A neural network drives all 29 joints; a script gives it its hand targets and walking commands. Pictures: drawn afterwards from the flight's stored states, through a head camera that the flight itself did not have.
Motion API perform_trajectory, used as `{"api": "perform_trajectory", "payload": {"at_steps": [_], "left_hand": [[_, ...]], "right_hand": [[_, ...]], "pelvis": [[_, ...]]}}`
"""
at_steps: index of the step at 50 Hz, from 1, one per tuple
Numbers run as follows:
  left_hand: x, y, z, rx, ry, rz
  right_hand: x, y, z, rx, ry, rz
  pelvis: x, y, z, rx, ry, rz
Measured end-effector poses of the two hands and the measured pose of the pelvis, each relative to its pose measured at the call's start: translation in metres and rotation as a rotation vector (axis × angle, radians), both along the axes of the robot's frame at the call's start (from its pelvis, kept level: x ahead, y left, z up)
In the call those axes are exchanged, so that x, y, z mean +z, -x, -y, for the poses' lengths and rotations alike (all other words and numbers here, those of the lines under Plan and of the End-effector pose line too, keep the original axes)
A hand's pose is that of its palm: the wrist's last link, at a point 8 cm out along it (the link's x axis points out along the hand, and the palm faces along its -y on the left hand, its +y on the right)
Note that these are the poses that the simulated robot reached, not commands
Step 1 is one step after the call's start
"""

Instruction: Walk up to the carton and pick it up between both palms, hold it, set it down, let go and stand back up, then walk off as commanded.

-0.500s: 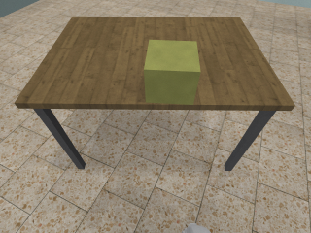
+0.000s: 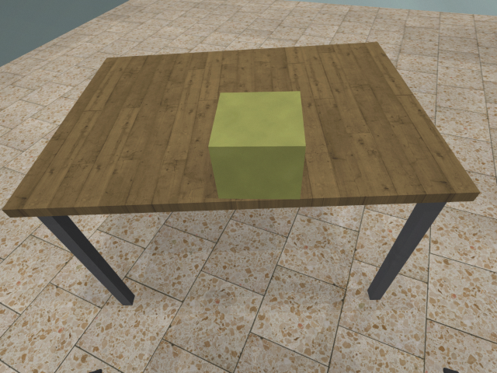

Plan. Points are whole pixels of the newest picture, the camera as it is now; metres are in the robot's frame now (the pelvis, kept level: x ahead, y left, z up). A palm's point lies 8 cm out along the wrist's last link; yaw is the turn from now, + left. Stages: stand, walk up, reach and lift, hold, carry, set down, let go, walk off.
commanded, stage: walk up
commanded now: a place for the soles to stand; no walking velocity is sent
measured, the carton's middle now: (259, 144) +0.61 +0.01 +0.02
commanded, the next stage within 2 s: none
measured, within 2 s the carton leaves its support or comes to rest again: neither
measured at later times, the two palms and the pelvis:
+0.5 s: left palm (88, 362) +0.18 +0.30 -0.08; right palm out of the picture +0.10 -0.31 -0.11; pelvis +0.07 +0.00 -0.01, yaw -1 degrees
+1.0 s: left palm (72, 346) +0.21 +0.34 -0.09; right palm out of the picture +0.13 -0.28 -0.10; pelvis +0.10 +0.04 -0.01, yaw +0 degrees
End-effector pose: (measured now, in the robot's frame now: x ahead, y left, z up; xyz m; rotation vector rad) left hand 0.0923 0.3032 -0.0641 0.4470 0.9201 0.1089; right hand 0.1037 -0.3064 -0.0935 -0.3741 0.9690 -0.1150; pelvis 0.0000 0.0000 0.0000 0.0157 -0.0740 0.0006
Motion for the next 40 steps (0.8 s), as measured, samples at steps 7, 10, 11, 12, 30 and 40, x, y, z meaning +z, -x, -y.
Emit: {"api": "perform_trajectory", "payload": {"at_steps": [7,10,11,12,30,40], "left_hand": [[-0.018,-0.022,-0.027,0.005,0.030,-0.049],[-0.018,-0.037,-0.030,-0.001,0.033,-0.050],[-0.018,-0.041,-0.031,-0.004,0.033,-0.051],[-0.019,-0.046,-0.030,-0.008,0.033,-0.051],[-0.004,-0.091,-0.006,0.003,-0.015,0.026],[-0.018,-0.094,-0.045,0.027,0.001,-0.034]], "right_hand": [[0.003,0.017,-0.023,-0.021,0.041,-0.080],[0.006,0.039,-0.023,-0.044,0.061,-0.160],[0.007,0.045,-0.023,-0.052,0.065,-0.183],[0.007,0.051,-0.023,-0.060,0.067,-0.203],[-0.013,-0.049,-0.001,-0.032,0.023,-0.063],[-0.009,-0.056,-0.036,-0.018,0.041,-0.086]], "pelvis": [[-0.002,-0.022,-0.027,-0.005,0.027,-0.035],[0.000,-0.031,-0.031,-0.005,0.032,-0.052],[0.000,-0.034,-0.031,-0.007,0.031,-0.056],[0.000,-0.036,-0.031,-0.009,0.030,-0.060],[-0.007,-0.072,-0.006,-0.002,-0.015,-0.001],[-0.008,-0.085,-0.041,0.009,0.010,-0.026]]}}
